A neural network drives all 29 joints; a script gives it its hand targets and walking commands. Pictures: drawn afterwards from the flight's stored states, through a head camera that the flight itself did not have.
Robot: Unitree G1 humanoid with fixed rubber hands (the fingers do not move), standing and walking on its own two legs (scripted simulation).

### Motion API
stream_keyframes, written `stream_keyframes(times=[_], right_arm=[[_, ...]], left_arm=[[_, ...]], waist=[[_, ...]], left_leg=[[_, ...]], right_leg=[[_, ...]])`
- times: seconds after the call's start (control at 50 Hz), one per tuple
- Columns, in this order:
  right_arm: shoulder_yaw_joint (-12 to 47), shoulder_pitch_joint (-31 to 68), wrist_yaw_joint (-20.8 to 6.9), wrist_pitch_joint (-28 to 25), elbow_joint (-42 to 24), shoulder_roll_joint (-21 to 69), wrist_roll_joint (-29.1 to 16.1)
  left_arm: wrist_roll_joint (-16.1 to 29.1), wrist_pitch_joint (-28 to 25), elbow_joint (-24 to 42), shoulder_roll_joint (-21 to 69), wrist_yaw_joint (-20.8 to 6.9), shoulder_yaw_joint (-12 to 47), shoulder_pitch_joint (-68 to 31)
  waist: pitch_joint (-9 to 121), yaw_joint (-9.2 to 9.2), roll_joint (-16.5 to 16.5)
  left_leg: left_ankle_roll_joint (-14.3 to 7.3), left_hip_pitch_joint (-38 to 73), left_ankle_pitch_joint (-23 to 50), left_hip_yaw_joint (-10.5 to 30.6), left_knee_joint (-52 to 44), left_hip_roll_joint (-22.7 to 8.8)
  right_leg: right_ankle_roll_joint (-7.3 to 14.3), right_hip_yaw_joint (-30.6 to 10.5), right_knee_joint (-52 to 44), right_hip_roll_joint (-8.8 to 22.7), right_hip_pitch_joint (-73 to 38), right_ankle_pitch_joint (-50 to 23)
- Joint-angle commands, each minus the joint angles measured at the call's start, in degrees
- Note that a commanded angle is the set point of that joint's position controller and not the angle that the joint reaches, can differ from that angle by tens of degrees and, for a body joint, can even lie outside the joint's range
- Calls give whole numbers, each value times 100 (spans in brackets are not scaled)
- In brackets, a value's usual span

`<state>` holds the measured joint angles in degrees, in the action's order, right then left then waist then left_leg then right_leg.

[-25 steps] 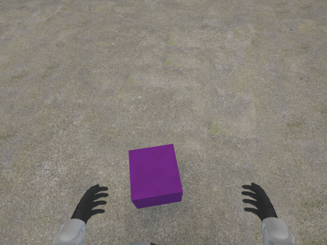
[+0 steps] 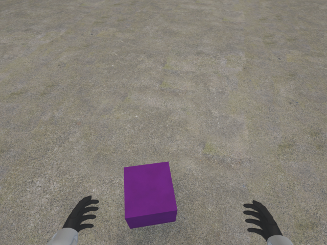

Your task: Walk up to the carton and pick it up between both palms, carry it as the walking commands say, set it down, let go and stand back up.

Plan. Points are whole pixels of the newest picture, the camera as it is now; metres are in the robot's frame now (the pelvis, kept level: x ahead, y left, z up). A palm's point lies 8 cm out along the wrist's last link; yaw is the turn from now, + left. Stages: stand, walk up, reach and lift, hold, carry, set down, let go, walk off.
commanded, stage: stand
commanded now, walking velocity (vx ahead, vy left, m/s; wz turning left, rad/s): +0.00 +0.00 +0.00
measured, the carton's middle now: (149, 194) +0.47 +0.12 -0.67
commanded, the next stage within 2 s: none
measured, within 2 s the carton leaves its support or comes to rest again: neither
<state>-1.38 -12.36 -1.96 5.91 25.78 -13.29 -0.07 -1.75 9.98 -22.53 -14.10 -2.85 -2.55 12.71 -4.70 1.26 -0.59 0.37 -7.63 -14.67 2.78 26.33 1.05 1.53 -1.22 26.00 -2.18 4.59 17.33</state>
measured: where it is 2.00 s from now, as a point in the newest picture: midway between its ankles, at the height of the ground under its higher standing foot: outside the picture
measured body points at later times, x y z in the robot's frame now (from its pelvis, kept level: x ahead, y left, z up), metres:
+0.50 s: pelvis +0.03 +0.04 +0.00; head +0.04 +0.06 +0.45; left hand +0.20 +0.33 -0.10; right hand +0.17 -0.26 -0.09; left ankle +0.00 +0.12 -0.74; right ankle -0.03 -0.10 -0.74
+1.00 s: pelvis +0.01 +0.02 +0.01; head +0.01 +0.03 +0.46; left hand +0.14 +0.32 -0.10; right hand +0.12 -0.29 -0.09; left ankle +0.00 +0.12 -0.74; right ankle -0.03 -0.10 -0.74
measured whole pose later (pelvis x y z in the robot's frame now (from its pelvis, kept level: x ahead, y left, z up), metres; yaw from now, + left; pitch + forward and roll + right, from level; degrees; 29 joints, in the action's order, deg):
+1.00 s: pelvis +0.01 +0.02 +0.01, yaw -1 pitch -2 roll +0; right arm -1.5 -6.9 0.4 -0.2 54.0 -21.1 1.5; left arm -1.5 -0.3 -48.2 -21.9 0.9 -1.0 10.9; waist -1.1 -0.8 -1.7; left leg -1.3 -7.0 -12.2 0.9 20.8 2.2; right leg -0.1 -3.1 20.9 -0.7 4.6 14.7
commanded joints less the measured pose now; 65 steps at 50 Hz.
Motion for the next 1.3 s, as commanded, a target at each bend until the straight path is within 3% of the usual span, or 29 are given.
stream_keyframes(times=[0.0,0.02,0.04,0.08,0.1,0.12,0.14,0.28,0.3,0.32,0.36,0.42,0.48,0.5,0.62,0.64,0.7,0.84,0.88,0.94,0.98,1.04,1.06,1.1,1.12,1.16,1.18,1.24,1.28], right_arm=[[-408,100,296,-366,483,-1156,316],[-411,-4,303,-399,523,-1337,344],[-305,88,279,-417,654,-1201,354],[-258,399,276,-475,752,-1131,280],[-318,587,244,-576,776,-1194,248],[-292,506,249,-597,843,-1118,258],[-183,680,259,-588,1021,-1096,257],[-247,344,235,-662,1457,-1423,219],[-219,353,195,-653,1472,-1380,199],[-286,353,325,-665,1552,-1602,221],[-302,563,343,-649,1524,-1547,279],[-226,577,349,-638,1734,-1442,229],[-321,368,450,-653,1870,-1775,243],[-236,444,389,-678,1815,-1527,171],[-228,423,365,-697,1958,-1499,211],[-215,555,372,-674,2056,-1621,260],[-302,588,368,-681,2158,-1680,204],[-187,658,257,-632,2426,-1563,125],[-197,749,261,-665,2473,-1711,129],[-224,771,266,-674,2562,-1697,140],[-270,711,291,-628,2765,-1962,176],[-185,899,278,-658,2669,-1766,182],[-141,939,262,-634,2774,-1570,106],[-144,719,256,-639,2877,-1691,165],[-131,648,255,-639,2875,-1628,113],[-64,862,273,-695,2893,-1529,145],[-100,870,277,-661,2900,-1583,162],[-37,798,254,-712,2888,-1514,87],[-76,689,275,-708,3051,-1748,127]], left_arm=[[-48,-584,-130,-1127,284,-288,-623],[-61,-629,-135,-992,241,-272,-535],[-39,-721,-303,-1030,243,-229,-198],[21,-829,-527,-1156,281,-231,-168],[-97,-848,-579,-1076,291,-178,-248],[-44,-826,-587,-1172,311,-217,-338],[2,-867,-592,-1121,318,-208,-304],[-11,-834,-1010,-1240,344,-170,-296],[20,-820,-1063,-1351,379,-178,-27],[-18,-839,-1105,-1189,361,-88,-193],[-8,-928,-1204,-1477,406,-153,-120],[-28,-927,-1401,-1568,410,-264,-105],[-26,-941,-1415,-1168,437,-76,-198],[8,-952,-1280,-1304,433,-115,-270],[-3,-962,-1575,-1544,436,-138,-78],[0,-1024,-1730,-1613,424,-162,101],[47,-1065,-1740,-1325,410,-17,-340],[37,-1100,-2110,-1498,361,-42,-227],[9,-1075,-2067,-1469,362,-40,-612],[77,-1141,-2300,-1669,410,-55,-429],[42,-1076,-2381,-1328,415,45,-242],[35,-1100,-2526,-1453,421,-16,-70],[-31,-1102,-2501,-1749,442,11,-660],[5,-1066,-2619,-1642,449,-8,-333],[41,-1082,-2611,-1668,407,39,-213],[36,-1094,-2681,-1550,432,46,-364],[22,-1076,-2666,-1565,401,34,-597],[94,-1115,-2695,-1642,446,37,-385],[34,-1066,-2837,-1642,439,62,-529]], waist=[[249,-279,-447],[326,-228,36],[410,-126,-332],[704,-44,252],[336,-137,-325],[657,-200,-141],[934,101,528],[832,-165,-143],[991,-40,180],[939,-319,212],[978,-129,573],[1099,-116,-4],[825,-281,317],[903,-194,-52],[952,-245,-16],[570,-44,73],[874,-335,-92],[429,-219,72],[648,-307,315],[690,-213,-450],[505,-144,292],[628,1,-54],[157,-260,-112],[200,-198,-230],[307,-141,113],[236,-138,-129],[477,-123,369],[881,-250,-125],[898,-306,77]], left_leg=[[39,193,331,107,-77,-288],[-30,-314,176,155,-154,-374],[17,-239,-156,247,-311,-357],[-23,-410,172,252,-241,-395],[-13,-301,288,217,-242,-394],[-69,-278,741,292,-339,-415],[-56,-534,1444,376,-267,-499],[-53,16,2564,180,-53,-474],[-83,146,2673,206,-160,-457],[23,235,2608,298,-242,-582],[-66,133,2656,200,-153,-528],[-45,171,2533,485,-413,-630],[30,403,3346,282,-302,-587],[52,329,3221,246,-192,-618],[-21,289,2302,486,-583,-620],[-143,186,2411,413,-459,-594],[-172,226,1912,300,-577,-526],[-94,69,769,468,-770,-552],[-63,108,1026,383,-791,-524],[-91,421,1411,469,-797,-634],[-90,105,1092,414,-799,-534],[-140,146,1097,444,-806,-610],[-70,21,1049,487,-923,-531],[-117,61,1012,475,-762,-572],[-74,49,1031,390,-811,-490],[-130,64,748,534,-957,-621],[-85,209,1245,389,-886,-595],[-111,570,2078,506,-736,-639],[-104,552,1750,443,-719,-634]], right_leg=[[-227,-315,-398,416,1194,-164],[-188,-381,-296,374,806,-80],[-280,-242,-291,278,1070,168],[-250,-440,-187,375,696,-437],[-257,-408,-280,392,938,-401],[-189,-389,-33,436,645,-476],[-183,-393,82,459,221,-831],[-212,-331,67,494,339,-2029],[-241,-389,97,476,332,-1968],[-242,-416,20,499,480,-1601],[-244,-468,-112,478,472,-1716],[-211,-405,83,495,194,-1574],[-186,-464,103,579,410,-2188],[-213,-419,69,534,377,-2044],[-217,-464,-118,565,165,-1538],[-234,-452,-260,559,283,-1613],[-180,-629,-342,700,29,-1587],[-159,-733,-778,698,358,-947],[-199,-620,-678,657,42,-1277],[-147,-604,-808,683,256,-1124],[-135,-681,-815,819,99,-1254],[-116,-659,-834,753,-45,-1358],[-117,-628,-888,754,362,-1061],[-101,-668,-986,764,172,-1441],[-100,-714,-903,739,207,-1221],[-60,-668,-808,793,279,-1265],[-35,-718,-826,818,78,-1268],[-184,-668,-828,759,20,-1995],[-123,-680,-812,807,-83,-1962]])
